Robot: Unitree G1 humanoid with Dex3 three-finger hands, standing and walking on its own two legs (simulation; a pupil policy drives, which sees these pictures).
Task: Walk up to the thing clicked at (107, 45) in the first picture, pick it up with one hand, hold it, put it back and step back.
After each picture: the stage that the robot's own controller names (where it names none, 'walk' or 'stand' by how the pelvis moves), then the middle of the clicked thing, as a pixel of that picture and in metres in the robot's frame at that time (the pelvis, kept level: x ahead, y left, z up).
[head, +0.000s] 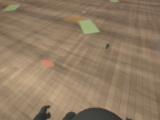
stand; (107, 46) +1.63 -0.45 -0.72
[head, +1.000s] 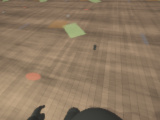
walk; (94, 47) +1.55 -0.04 -0.70
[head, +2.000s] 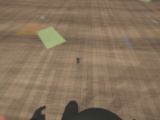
walk; (77, 60) +1.03 +0.24 -0.71
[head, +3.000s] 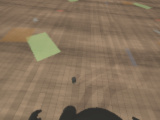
walk; (73, 80) +0.61 +0.17 -0.70
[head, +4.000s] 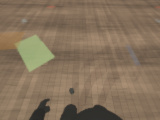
walk; (71, 91) +0.37 +0.19 -0.70
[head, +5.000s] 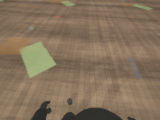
stand; (69, 101) +0.31 +0.20 -0.72
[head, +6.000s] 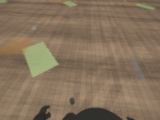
stand; (72, 101) +0.32 +0.18 -0.73
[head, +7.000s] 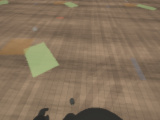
stand; (72, 101) +0.32 +0.19 -0.73
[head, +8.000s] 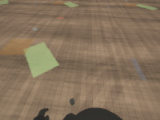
stand; (72, 101) +0.31 +0.19 -0.73
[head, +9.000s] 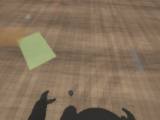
go down; (70, 93) +0.33 +0.19 -0.70
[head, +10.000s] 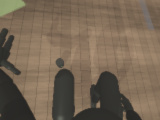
go down; (60, 63) +0.40 +0.22 -0.29
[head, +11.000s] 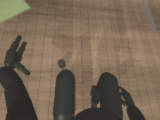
close in; (61, 64) +0.40 +0.21 -0.30
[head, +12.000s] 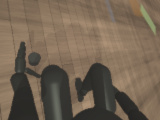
close in; (34, 59) +0.39 +0.25 -0.22
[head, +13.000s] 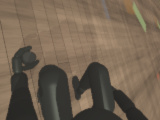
close; (28, 59) +0.38 +0.25 -0.22
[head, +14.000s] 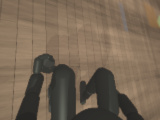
lift; (47, 63) +0.33 +0.23 -0.17
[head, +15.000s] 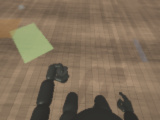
lift; (62, 75) +0.31 +0.18 +0.00
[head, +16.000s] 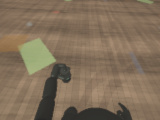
hold; (65, 74) +0.32 +0.17 +0.01
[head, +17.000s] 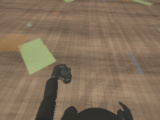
hold; (66, 75) +0.32 +0.17 +0.00
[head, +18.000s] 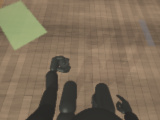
crouch; (64, 66) +0.38 +0.17 -0.08
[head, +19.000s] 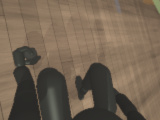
lower; (31, 57) +0.40 +0.25 -0.22
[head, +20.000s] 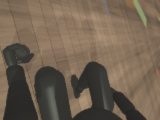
lower; (23, 54) +0.41 +0.27 -0.22
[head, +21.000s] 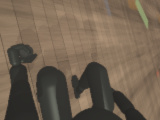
lower; (26, 54) +0.40 +0.26 -0.23
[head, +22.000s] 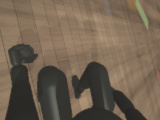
lower; (27, 54) +0.40 +0.26 -0.23
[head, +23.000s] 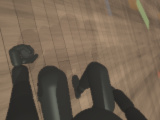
loosen; (27, 55) +0.40 +0.26 -0.22
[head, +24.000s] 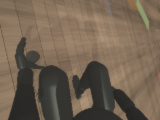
withdraw; (31, 58) +0.39 +0.23 -0.22
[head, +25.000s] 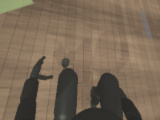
walk; (65, 63) +0.40 +0.19 -0.28
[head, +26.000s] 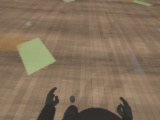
stand; (72, 99) +0.33 +0.15 -0.65
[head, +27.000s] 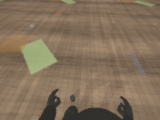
stand; (72, 98) +0.34 +0.17 -0.67
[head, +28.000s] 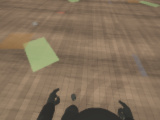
stand; (73, 97) +0.34 +0.16 -0.67
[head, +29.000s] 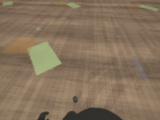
walk; (75, 99) +0.35 +0.16 -0.72
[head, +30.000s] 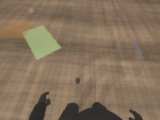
walk; (77, 80) +0.48 +0.12 -0.69
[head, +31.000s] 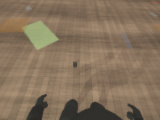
walk; (75, 64) +0.78 +0.20 -0.70
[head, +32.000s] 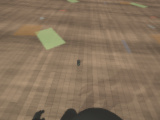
stand; (78, 62) +1.01 +0.18 -0.71
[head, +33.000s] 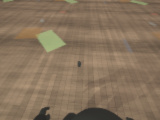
stand; (79, 64) +0.99 +0.18 -0.73
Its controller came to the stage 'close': yes
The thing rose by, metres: 0.72
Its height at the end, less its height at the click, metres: +0.00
